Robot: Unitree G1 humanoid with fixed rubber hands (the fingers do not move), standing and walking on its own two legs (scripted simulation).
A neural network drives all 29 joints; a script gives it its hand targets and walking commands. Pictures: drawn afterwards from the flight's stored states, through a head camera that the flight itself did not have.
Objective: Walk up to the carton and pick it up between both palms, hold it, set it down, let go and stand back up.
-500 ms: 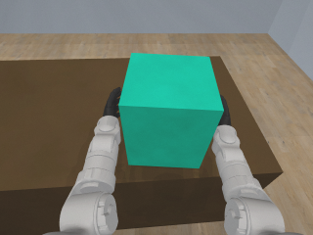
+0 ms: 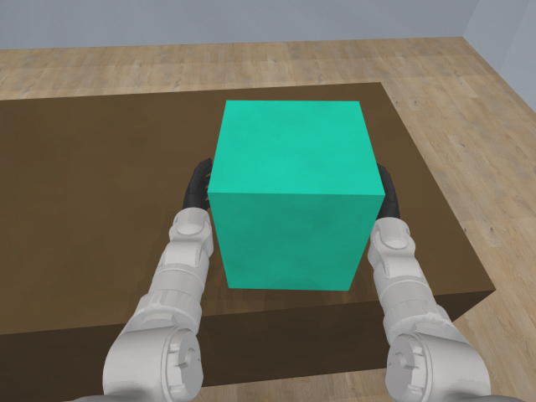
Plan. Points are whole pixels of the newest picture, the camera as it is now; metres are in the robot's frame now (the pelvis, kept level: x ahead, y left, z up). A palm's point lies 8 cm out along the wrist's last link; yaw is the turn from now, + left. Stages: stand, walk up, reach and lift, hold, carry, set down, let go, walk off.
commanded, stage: set down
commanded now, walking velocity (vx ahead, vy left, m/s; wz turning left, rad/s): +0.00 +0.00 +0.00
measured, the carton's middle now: (290, 199) +0.41 -0.06 +0.05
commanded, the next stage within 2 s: none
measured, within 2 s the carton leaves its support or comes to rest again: rests again in 0.74 s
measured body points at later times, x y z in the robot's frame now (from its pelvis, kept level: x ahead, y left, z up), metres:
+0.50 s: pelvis -0.01 +0.00 +0.00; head +0.03 -0.01 +0.45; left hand +0.40 +0.10 +0.03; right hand +0.37 -0.20 +0.04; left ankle -0.07 +0.09 -0.75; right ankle +0.00 -0.13 -0.75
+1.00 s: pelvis -0.04 -0.01 -0.02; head +0.01 -0.01 +0.43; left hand +0.43 +0.12 +0.06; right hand +0.38 -0.22 +0.04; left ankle -0.07 +0.09 -0.75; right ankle +0.00 -0.13 -0.75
